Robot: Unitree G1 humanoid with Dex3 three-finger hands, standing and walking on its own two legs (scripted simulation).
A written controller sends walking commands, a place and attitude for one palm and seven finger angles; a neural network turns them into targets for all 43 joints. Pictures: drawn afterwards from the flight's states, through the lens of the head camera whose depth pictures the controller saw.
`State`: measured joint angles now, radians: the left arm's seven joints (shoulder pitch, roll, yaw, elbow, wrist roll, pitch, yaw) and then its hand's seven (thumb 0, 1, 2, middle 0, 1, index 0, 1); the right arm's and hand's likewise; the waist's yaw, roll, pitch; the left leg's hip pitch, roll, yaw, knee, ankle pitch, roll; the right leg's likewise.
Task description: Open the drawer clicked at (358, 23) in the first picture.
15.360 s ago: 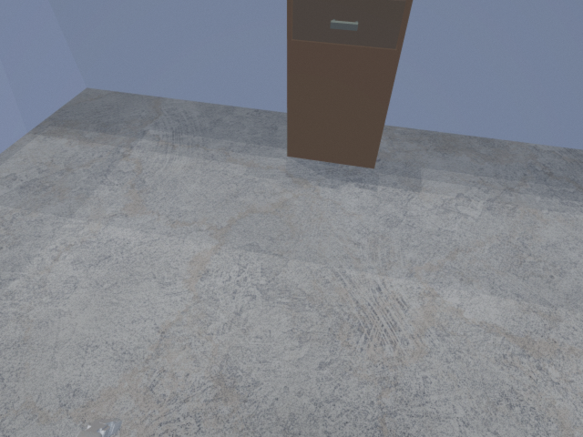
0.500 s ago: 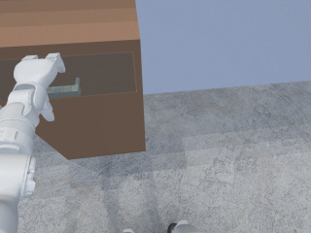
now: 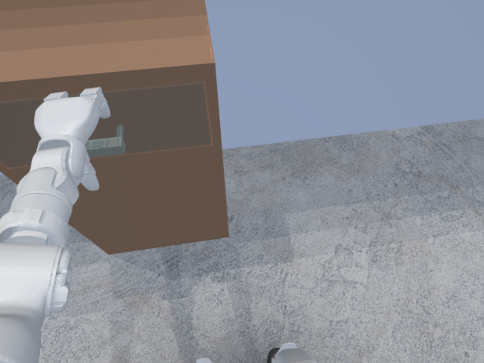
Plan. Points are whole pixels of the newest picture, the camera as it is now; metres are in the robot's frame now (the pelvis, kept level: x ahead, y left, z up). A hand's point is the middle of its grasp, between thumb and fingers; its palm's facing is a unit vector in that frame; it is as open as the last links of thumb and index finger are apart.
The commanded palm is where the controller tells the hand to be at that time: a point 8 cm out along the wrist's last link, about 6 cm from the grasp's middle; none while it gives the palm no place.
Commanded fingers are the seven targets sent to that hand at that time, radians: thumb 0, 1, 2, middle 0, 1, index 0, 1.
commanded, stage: move the hooked fingers above the handle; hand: left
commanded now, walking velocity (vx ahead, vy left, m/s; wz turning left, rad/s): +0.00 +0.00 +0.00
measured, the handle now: (95, 140) +0.54 +0.27 +0.00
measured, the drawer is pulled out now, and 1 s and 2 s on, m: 0.00 0.00 0.00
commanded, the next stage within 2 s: none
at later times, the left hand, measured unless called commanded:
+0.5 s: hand (94, 135) +0.49 +0.23 +0.06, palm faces +0.03 -0.04 -1.00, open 13.6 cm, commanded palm +0.47 +0.26 +0.11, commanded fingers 0.00 -0.50 0.30 -0.30 -1.20 -0.30 -1.20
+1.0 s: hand (81, 142) +0.48 +0.25 +0.06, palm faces +0.03 -0.03 -1.00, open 13.8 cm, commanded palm +0.47 +0.26 +0.11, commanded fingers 0.00 -0.50 0.30 -0.30 -1.20 -0.30 -1.20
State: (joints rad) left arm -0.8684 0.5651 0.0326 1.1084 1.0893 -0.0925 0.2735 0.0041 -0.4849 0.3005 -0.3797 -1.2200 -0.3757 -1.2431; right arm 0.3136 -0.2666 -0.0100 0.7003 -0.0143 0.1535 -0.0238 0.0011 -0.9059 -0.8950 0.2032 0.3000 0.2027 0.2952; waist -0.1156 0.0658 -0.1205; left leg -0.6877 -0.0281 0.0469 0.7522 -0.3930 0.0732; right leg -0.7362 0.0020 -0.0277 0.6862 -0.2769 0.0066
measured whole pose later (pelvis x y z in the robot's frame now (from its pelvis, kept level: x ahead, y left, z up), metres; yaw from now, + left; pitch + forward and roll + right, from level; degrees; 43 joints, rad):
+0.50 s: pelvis +0.01 -0.01 +0.00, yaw +1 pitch +19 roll -1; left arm -0.81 0.55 0.04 1.01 1.08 -0.18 0.32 0.00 -0.48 0.30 -0.39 -1.25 -0.35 -1.23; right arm 0.33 -0.29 -0.04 0.71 -0.03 0.14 -0.02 0.00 -0.91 -0.90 0.20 0.30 0.20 0.29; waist -0.09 0.06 -0.13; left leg -0.67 -0.02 0.03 0.74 -0.40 0.05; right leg -0.72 0.01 -0.05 0.69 -0.30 -0.01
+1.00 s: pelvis +0.01 -0.02 +0.00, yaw +2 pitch +19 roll -1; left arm -0.80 0.60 0.05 0.99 1.09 -0.22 0.29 0.00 -0.49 0.30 -0.32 -1.20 -0.32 -1.20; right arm 0.31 -0.30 -0.05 0.70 -0.02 0.12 -0.05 0.00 -0.91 -0.90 0.20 0.30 0.20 0.30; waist -0.09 0.04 -0.12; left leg -0.68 -0.03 0.01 0.75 -0.40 0.05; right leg -0.73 0.00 -0.06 0.70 -0.30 -0.02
